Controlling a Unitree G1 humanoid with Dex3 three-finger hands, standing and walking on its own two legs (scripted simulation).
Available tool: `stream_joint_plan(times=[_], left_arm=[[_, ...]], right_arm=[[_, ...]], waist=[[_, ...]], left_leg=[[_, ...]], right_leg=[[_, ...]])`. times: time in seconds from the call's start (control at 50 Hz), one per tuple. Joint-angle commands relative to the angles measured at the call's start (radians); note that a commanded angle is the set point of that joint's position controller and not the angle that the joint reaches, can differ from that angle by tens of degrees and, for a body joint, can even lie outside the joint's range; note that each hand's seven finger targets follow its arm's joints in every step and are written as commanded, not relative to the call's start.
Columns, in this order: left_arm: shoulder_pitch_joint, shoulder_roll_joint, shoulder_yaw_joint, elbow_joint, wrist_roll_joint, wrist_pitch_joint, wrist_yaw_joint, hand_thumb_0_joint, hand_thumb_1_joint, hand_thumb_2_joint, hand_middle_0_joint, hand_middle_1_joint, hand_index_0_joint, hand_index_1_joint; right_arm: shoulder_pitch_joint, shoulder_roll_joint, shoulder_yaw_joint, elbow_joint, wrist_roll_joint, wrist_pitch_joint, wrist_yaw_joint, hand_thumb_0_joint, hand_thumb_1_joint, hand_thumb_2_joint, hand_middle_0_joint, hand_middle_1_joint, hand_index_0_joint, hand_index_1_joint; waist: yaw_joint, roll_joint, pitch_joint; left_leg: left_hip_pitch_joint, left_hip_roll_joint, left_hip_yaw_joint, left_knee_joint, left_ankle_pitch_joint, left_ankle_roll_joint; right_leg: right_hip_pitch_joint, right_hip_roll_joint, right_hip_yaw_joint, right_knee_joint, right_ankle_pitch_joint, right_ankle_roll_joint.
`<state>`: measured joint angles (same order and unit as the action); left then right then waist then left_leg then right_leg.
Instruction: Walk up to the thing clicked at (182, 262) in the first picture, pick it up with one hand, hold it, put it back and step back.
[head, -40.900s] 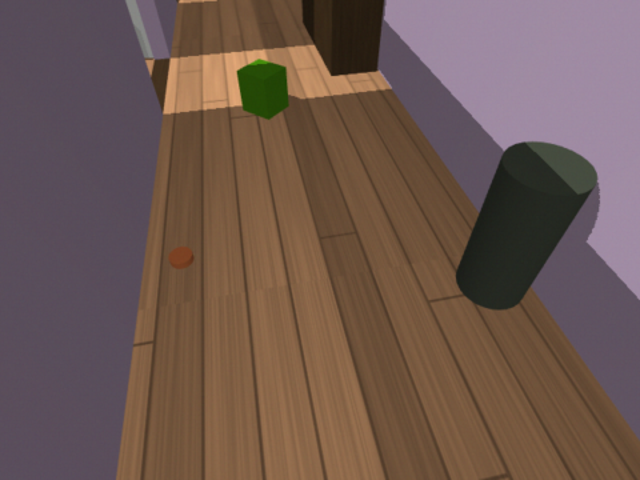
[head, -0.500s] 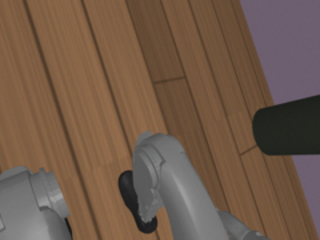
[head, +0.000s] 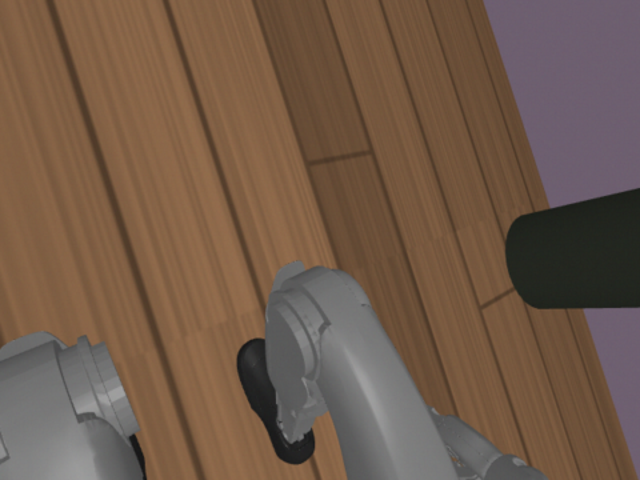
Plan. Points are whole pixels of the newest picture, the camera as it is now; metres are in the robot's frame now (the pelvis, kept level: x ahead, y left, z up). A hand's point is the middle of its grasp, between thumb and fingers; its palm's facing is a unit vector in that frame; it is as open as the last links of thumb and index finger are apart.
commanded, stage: open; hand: left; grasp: from above
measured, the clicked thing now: out of the picture +0.41 +0.36 -0.29
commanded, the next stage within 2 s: withdraw in 0.14 s
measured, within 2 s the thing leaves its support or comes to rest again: neither
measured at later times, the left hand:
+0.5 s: hand out of the picture +0.43 +0.36 -0.23, palm faces -0.35 -0.16 -0.92, open 14.0 cm
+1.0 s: hand out of the picture +0.39 +0.36 -0.10, palm faces -0.49 -0.14 -0.86, open 13.9 cm
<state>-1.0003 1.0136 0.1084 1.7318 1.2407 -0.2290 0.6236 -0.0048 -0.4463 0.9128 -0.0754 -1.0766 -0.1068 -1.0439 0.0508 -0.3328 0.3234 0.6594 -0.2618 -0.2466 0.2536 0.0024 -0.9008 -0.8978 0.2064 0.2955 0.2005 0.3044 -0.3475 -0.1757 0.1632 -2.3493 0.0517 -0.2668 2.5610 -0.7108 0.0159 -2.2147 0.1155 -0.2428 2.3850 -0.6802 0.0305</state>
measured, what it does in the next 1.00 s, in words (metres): stands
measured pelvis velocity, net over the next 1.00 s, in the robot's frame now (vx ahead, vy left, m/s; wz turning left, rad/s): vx -0.01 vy -0.01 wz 0.12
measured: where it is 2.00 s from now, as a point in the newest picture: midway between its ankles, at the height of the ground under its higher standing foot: (213, 460)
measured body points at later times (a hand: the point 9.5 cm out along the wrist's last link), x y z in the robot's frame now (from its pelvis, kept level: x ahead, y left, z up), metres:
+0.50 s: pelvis +0.00 +0.00 +0.00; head +0.25 +0.15 +0.34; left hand +0.44 +0.36 -0.18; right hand +0.10 -0.25 -0.06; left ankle +0.07 +0.13 -0.27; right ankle +0.11 -0.10 -0.27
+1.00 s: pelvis -0.01 -0.01 +0.05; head +0.19 +0.10 +0.43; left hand +0.41 +0.36 -0.05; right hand +0.11 -0.26 -0.05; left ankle +0.06 +0.13 -0.27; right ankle +0.11 -0.10 -0.27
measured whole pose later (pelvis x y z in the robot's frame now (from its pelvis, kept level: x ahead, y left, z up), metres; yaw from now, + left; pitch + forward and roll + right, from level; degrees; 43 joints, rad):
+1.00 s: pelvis -0.01 -0.01 +0.05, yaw +7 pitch +31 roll -9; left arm -0.96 0.77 -0.02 1.41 1.18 -0.18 0.24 0.00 -0.48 0.99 -0.08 -1.01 -0.09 -1.01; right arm 0.14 -0.30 0.14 0.67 -0.11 -0.04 0.14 0.00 -0.90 -0.90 0.21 0.29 0.20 0.30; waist -0.23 -0.03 -0.06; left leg -2.27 0.03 -0.14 2.34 -0.63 0.02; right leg -2.16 0.07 -0.14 2.25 -0.66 0.01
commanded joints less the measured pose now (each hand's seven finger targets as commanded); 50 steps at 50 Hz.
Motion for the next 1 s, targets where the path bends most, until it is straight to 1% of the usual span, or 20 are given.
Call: stream_joint_plan(times=[0.0, 0.02, 0.04, 0.18, 0.24, 0.28, 0.32, 0.36, 0.38, 0.4, 0.44, 0.5, 0.52, 0.58, 0.6, 0.66, 0.72, 0.84, 0.9, 0.98], left_arm=[[-0.235, 0.203, -0.005, -0.103, -0.005, -0.015, 0.032, 0.000, -0.442, 0.903, -0.060, -1.082, -0.096, -1.044], [-0.246, 0.223, 0.005, -0.129, -0.013, -0.018, 0.037, 0.000, -0.451, 0.907, -0.060, -1.075, -0.092, -1.039], [-0.229, 0.201, -0.016, -0.098, -0.003, -0.015, 0.038, 0.000, -0.453, 0.908, -0.060, -1.085, -0.093, -1.049], [-0.244, 0.225, 0.012, -0.135, -0.003, -0.012, 0.050, 0.000, -0.441, 0.907, -0.060, -1.084, -0.094, -1.047], [-0.224, 0.200, -0.010, -0.084, -0.004, -0.005, 0.050, 0.000, -0.488, 0.954, -0.062, -1.018, -0.083, -0.994], [-0.197, 0.268, 0.055, -0.110, -0.010, -0.003, 0.061, 0.000, -0.493, 0.960, -0.063, -1.009, -0.080, -0.990], [-0.238, 0.236, 0.012, -0.177, 0.003, -0.003, 0.044, 0.000, -0.496, 0.962, -0.063, -1.006, -0.078, -0.988], [-0.225, 0.250, 0.023, -0.212, 0.002, 0.003, 0.030, 0.000, -0.510, 0.973, -0.064, -1.003, -0.074, -0.991], [-0.260, 0.265, 0.044, -0.334, -0.012, -0.003, 0.023, 0.000, -0.502, 0.966, -0.064, -1.001, -0.076, -0.986], [-0.188, 0.272, 0.062, -0.323, -0.006, 0.008, 0.016, 0.000, -0.509, 0.970, -0.065, -1.000, -0.075, -0.988], [-0.172, 0.233, 0.060, -0.422, -0.020, 0.020, -0.006, 0.000, -0.512, 0.973, -0.065, -0.990, -0.071, -0.981], [-0.150, 0.154, 0.045, -0.505, -0.049, 0.057, -0.056, 0.000, -0.512, 0.977, -0.064, -0.985, -0.068, -0.979], [-0.134, 0.126, 0.044, -0.522, -0.059, 0.072, -0.075, 0.000, -0.503, 0.974, -0.064, -0.985, -0.071, -0.977], [-0.145, 0.003, -0.038, -0.535, -0.089, 0.111, -0.155, 0.000, -0.514, 0.986, -0.066, -0.985, -0.067, -0.982], [-0.129, -0.010, -0.052, -0.551, -0.095, 0.119, -0.186, 0.000, -0.516, 0.989, -0.067, -0.989, -0.067, -0.987], [-0.141, -0.081, -0.107, -0.580, -0.121, 0.136, -0.273, 0.000, -0.514, 0.994, -0.068, -1.003, -0.069, -1.001], [-0.204, -0.100, -0.123, -0.624, -0.143, 0.128, -0.331, 0.000, -0.508, 0.995, -0.069, -1.004, -0.070, -1.002], [-0.219, -0.055, -0.111, -0.513, -0.115, 0.089, -0.369, 0.000, -0.496, 0.994, -0.070, -1.016, -0.076, -1.010], [-0.234, -0.020, -0.093, -0.456, -0.080, 0.056, -0.358, 0.000, -0.495, 0.991, -0.071, -1.014, -0.078, -1.006], [-0.299, 0.025, -0.080, -0.395, -0.040, 0.007, -0.313, 0.000, -0.487, 0.982, -0.069, -1.018, -0.082, -1.004]], right_arm=[[0.174, -0.320, -0.094, 0.004, 0.008, 0.003, -0.012, 0.000, -0.886, -0.896, 0.201, 0.301, 0.201, 0.301], [0.162, -0.330, -0.099, 0.006, 0.015, 0.003, -0.015, 0.000, -0.886, -0.896, 0.201, 0.301, 0.201, 0.301], [0.157, -0.332, -0.100, -0.004, 0.011, 0.004, -0.016, 0.000, -0.890, -0.898, 0.201, 0.301, 0.201, 0.301], [0.165, -0.330, -0.102, 0.002, 0.007, 0.006, -0.012, 0.000, -0.887, -0.896, 0.201, 0.301, 0.201, 0.301], [0.166, -0.326, -0.098, 0.001, 0.005, 0.001, -0.010, 0.000, -0.897, -0.896, 0.201, 0.300, 0.201, 0.300], [0.173, -0.336, -0.100, 0.007, 0.008, 0.006, -0.014, 0.000, -0.898, -0.897, 0.201, 0.300, 0.201, 0.300], [0.152, -0.318, -0.103, 0.000, 0.006, 0.003, -0.008, 0.000, -0.899, -0.898, 0.201, 0.300, 0.201, 0.300], [0.149, -0.320, -0.117, -0.003, 0.014, 0.008, -0.011, 0.000, -0.902, -0.900, 0.201, 0.300, 0.201, 0.300], [0.149, -0.317, -0.127, -0.009, 0.020, 0.012, -0.012, 0.000, -0.899, -0.899, 0.201, 0.300, 0.201, 0.300], [0.155, -0.315, -0.140, -0.004, 0.024, 0.014, -0.012, 0.000, -0.901, -0.900, 0.201, 0.300, 0.201, 0.300], [0.163, -0.292, -0.162, 0.014, 0.034, 0.027, -0.006, 0.000, -0.901, -0.901, 0.201, 0.300, 0.201, 0.300], [0.186, -0.275, -0.218, 0.021, 0.065, 0.044, 0.003, 0.000, -0.897, -0.900, 0.200, 0.300, 0.200, 0.300], [0.200, -0.273, -0.233, 0.021, 0.073, 0.054, 0.006, 0.000, -0.894, -0.898, 0.200, 0.300, 0.200, 0.300], [0.220, -0.255, -0.267, 0.023, 0.113, 0.087, 0.005, 0.000, -0.898, -0.901, 0.200, 0.300, 0.200, 0.300], [0.230, -0.251, -0.278, 0.023, 0.125, 0.098, 0.002, 0.000, -0.898, -0.901, 0.200, 0.300, 0.200, 0.300], [0.263, -0.235, -0.302, 0.030, 0.147, 0.131, -0.013, 0.000, -0.897, -0.900, 0.200, 0.300, 0.200, 0.300], [0.283, -0.221, -0.309, 0.020, 0.163, 0.158, -0.039, 0.000, -0.894, -0.899, 0.200, 0.300, 0.200, 0.300], [0.272, -0.188, -0.279, -0.004, 0.168, 0.198, -0.104, 0.000, -0.889, -0.896, 0.200, 0.300, 0.200, 0.300], [0.264, -0.192, -0.260, -0.001, 0.163, 0.201, -0.129, 0.000, -0.888, -0.895, 0.200, 0.300, 0.200, 0.300], [0.255, -0.195, -0.232, -0.002, 0.144, 0.204, -0.146, 0.000, -0.885, -0.892, 0.200, 0.300, 0.200, 0.300]], waist=[[-0.050, 0.562, -0.605], [-0.032, 0.565, -0.631], [-0.040, 0.575, -0.611], [-0.021, 0.585, -0.653], [-0.042, 0.566, -0.607], [-0.010, 0.570, -0.665], [-0.005, 0.626, -0.675], [0.003, 0.645, -0.698], [0.032, 0.675, -0.774], [0.054, 0.708, -0.785], [0.089, 0.729, -0.834], [0.111, 0.740, -0.853], [0.112, 0.726, -0.878], [0.107, 0.636, -0.835], [0.118, 0.598, -0.837], [0.103, 0.493, -0.820], [0.093, 0.435, -0.817], [0.097, 0.330, -0.729], [0.104, 0.349, -0.720], [0.082, 0.391, -0.712]], left_leg=[[0.492, 0.029, 0.061, -0.264, 0.204, -0.014], [0.506, 0.033, 0.056, -0.266, 0.209, -0.017], [0.495, 0.030, 0.066, -0.268, 0.207, -0.015], [0.510, 0.030, 0.066, -0.268, 0.230, -0.017], [0.494, 0.030, 0.071, -0.261, 0.223, -0.013], [0.511, 0.030, 0.071, -0.265, 0.249, -0.015], [0.539, 0.030, 0.074, -0.262, 0.259, -0.021], [0.533, 0.029, 0.081, -0.267, 0.236, -0.019], [0.573, 0.025, 0.082, -0.283, 0.262, -0.023], [0.590, 0.023, 0.088, -0.289, 0.281, -0.027], [0.604, 0.020, 0.104, -0.296, 0.311, -0.028], [0.608, 0.013, 0.115, -0.321, 0.301, -0.028], [0.606, 0.010, 0.120, -0.327, 0.307, -0.026], [0.548, 0.002, 0.124, -0.373, 0.219, -0.012], [0.540, -0.001, 0.130, -0.379, 0.207, -0.007], [0.535, -0.009, 0.136, -0.418, 0.173, 0.003], [0.518, -0.018, 0.145, -0.432, 0.150, 0.010], [0.424, -0.033, 0.179, -0.431, 0.130, 0.022], [0.440, -0.038, 0.179, -0.438, 0.130, 0.019], [0.447, -0.036, 0.172, -0.425, 0.106, 0.014]], right_leg=[[0.317, 0.031, -0.061, -0.192, 0.268, -0.050], [0.319, 0.030, -0.060, -0.191, 0.271, -0.050], [0.332, 0.035, -0.051, -0.196, 0.273, -0.054], [0.335, 0.034, -0.055, -0.195, 0.287, -0.053], [0.337, 0.036, -0.052, -0.198, 0.290, -0.051], [0.375, 0.036, -0.051, -0.202, 0.310, -0.050], [0.339, 0.031, -0.051, -0.180, 0.312, -0.054], [0.344, 0.033, -0.041, -0.192, 0.291, -0.057], [0.354, 0.030, -0.044, -0.195, 0.306, -0.058], [0.353, 0.025, -0.039, -0.187, 0.316, -0.061], [0.338, 0.025, -0.029, -0.187, 0.334, -0.064], [0.279, 0.018, -0.013, -0.195, 0.311, -0.069], [0.290, 0.017, -0.008, -0.204, 0.315, -0.068], [0.245, 0.012, 0.008, -0.252, 0.253, -0.070], [0.255, 0.011, 0.020, -0.270, 0.240, -0.070], [0.298, 0.006, 0.046, -0.319, 0.209, -0.071], [0.326, 0.000, 0.069, -0.354, 0.178, -0.071], [0.365, -0.003, 0.114, -0.402, 0.112, -0.073], [0.324, -0.011, 0.099, -0.383, 0.114, -0.077], [0.288, -0.009, 0.094, -0.352, 0.088, -0.079]])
